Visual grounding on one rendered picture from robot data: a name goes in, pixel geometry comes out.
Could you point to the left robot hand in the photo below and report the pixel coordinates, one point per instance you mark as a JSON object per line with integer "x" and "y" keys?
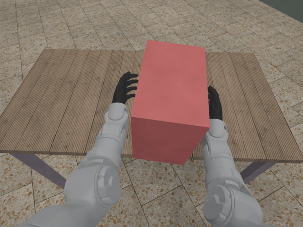
{"x": 120, "y": 94}

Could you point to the right robot forearm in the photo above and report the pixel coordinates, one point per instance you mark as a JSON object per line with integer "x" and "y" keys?
{"x": 219, "y": 164}

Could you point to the right robot hand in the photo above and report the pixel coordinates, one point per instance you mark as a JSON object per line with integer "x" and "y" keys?
{"x": 215, "y": 107}

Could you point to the left robot forearm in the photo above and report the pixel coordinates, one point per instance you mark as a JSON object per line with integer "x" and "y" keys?
{"x": 110, "y": 141}

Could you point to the table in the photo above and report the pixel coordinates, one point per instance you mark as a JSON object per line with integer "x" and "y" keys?
{"x": 59, "y": 109}

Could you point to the robot left upper arm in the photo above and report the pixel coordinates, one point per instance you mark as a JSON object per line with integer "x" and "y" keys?
{"x": 89, "y": 194}

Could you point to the robot right upper arm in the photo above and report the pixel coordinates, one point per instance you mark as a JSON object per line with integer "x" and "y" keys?
{"x": 225, "y": 206}

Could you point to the carton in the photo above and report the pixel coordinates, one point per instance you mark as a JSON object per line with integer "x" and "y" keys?
{"x": 170, "y": 115}

